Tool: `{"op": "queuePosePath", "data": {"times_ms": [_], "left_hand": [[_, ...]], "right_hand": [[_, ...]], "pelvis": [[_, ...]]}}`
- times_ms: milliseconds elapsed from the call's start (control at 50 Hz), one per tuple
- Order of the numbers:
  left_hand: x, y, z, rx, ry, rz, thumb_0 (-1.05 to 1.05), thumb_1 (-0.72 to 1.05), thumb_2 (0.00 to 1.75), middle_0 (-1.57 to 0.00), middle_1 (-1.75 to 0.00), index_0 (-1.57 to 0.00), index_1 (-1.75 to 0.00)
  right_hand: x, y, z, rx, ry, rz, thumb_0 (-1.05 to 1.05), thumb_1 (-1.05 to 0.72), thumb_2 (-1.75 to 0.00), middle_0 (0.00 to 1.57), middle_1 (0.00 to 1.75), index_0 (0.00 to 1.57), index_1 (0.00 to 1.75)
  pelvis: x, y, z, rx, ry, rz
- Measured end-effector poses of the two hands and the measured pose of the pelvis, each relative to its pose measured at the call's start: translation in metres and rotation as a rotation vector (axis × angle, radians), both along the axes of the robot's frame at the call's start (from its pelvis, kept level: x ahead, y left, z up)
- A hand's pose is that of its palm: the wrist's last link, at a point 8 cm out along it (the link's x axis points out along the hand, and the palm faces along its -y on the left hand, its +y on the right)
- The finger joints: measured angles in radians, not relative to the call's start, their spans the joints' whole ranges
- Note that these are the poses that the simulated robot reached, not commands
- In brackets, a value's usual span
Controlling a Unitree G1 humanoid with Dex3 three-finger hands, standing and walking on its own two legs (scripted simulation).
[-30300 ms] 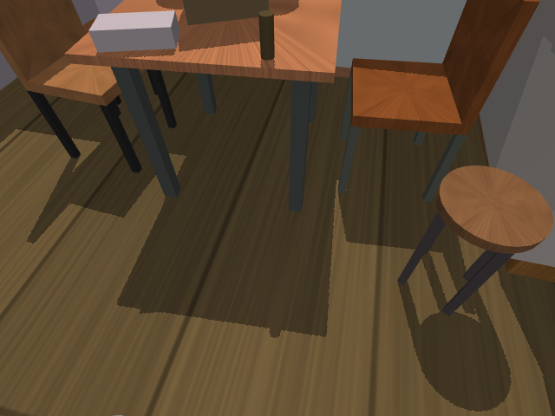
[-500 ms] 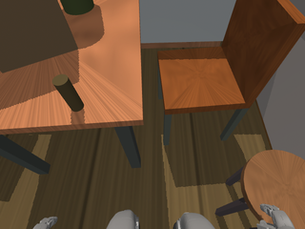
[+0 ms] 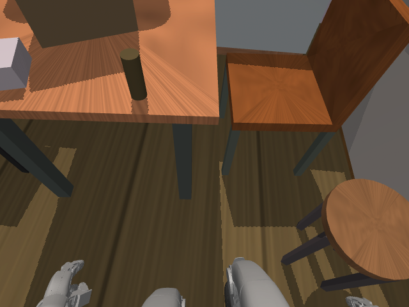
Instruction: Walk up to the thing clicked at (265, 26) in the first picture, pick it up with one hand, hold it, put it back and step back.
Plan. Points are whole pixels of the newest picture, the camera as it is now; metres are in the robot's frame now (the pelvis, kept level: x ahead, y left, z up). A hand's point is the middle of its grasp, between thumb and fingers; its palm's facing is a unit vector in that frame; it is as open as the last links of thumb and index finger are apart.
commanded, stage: step back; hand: left
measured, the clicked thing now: (134, 76) +0.58 +0.17 +0.06
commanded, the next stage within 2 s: none
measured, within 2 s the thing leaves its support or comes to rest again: neither
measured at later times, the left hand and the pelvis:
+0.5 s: hand out of the picture -0.04 +0.26 -0.13, palm faces -0.10 -0.91 -0.41, open 7.4 cm; pelvis -0.13 +0.00 +0.01, yaw -7 degrees
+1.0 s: hand out of the picture -0.16 +0.28 -0.15, palm faces -0.12 -0.92 -0.37, open 7.4 cm; pelvis -0.29 +0.02 +0.01, yaw -7 degrees
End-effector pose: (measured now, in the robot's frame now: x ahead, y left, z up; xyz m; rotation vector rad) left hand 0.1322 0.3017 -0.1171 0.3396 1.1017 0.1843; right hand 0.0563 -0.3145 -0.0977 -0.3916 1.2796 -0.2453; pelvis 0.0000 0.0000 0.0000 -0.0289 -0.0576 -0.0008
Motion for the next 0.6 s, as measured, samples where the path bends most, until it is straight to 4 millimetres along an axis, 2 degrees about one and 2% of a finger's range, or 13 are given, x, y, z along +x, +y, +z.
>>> {"op": "queuePosePath", "data": {"times_ms": [60,140,240,320,400,460,520,600], "left_hand": [[-0.023,0.008,0.006,-0.014,0.018,0.031,0.01,0.9,0.9,-0.21,-0.3,-0.2,-0.3],[-0.061,0.018,0.008,-0.001,0.063,0.038,0.01,0.9,0.9,-0.21,-0.3,-0.2,-0.3],[-0.106,0.022,0.004,0.029,0.148,0.004,0.01,0.9,0.9,-0.2,-0.3,-0.2,-0.3],[-0.13,0.014,0.003,0.048,0.16,-0.031,0.01,0.9,0.9,-0.2,-0.3,-0.2,-0.3],[-0.155,0.0,0.011,0.056,0.137,-0.048,0.01,0.9,0.9,-0.2,-0.3,-0.2,-0.3],[-0.168,-0.004,0.022,0.057,0.11,-0.052,0.01,0.9,0.9,-0.21,-0.3,-0.2,-0.3],[-0.172,-0.003,0.031,0.064,0.076,-0.054,0.01,0.9,0.9,-0.21,-0.3,-0.21,-0.3],[-0.165,0.003,0.035,0.072,-0.001,-0.076,0.01,0.9,0.9,-0.21,-0.3,-0.21,-0.3]], "right_hand": [[-0.016,0.006,0.015,-0.015,0.01,-0.002,0.01,-0.9,-0.9,0.21,0.3,0.21,0.3],[-0.019,0.008,0.024,-0.03,-0.03,0.002,0.01,-0.9,-0.9,0.21,0.3,0.21,0.3],[-0.021,0.009,0.019,-0.019,-0.13,0.004,0.01,-0.9,-0.9,0.21,0.3,0.21,0.3],[-0.035,0.005,0.004,0.015,-0.183,-0.006,0.0,-0.9,-0.9,0.21,0.3,0.21,0.3],[-0.062,0.0,-0.012,0.057,-0.193,-0.045,0.0,-0.9,-0.9,0.21,0.3,0.21,0.3],[-0.087,0.003,-0.013,0.078,-0.166,-0.065,0.01,-0.9,-0.9,0.21,0.3,0.21,0.3],[-0.116,0.004,-0.011,0.08,-0.142,-0.078,0.01,-0.9,-0.9,0.21,0.3,0.21,0.3],[-0.158,0.005,-0.013,0.047,-0.086,-0.073,0.01,-0.9,-0.9,0.21,0.3,0.21,0.3]], "pelvis": [[-0.01,0.003,0.012,-0.014,0.021,-0.006],[-0.03,0.007,0.016,-0.012,0.038,-0.034],[-0.061,0.009,0.011,0.003,0.033,-0.078],[-0.086,0.005,0.002,0.02,0.023,-0.113],[-0.111,0.0,-0.001,-0.008,0.003,-0.109],[-0.125,-0.001,0.004,0.04,0.003,-0.128],[-0.139,0.002,0.009,0.055,0.018,-0.119],[-0.162,0.009,0.007,0.046,0.035,-0.094]]}}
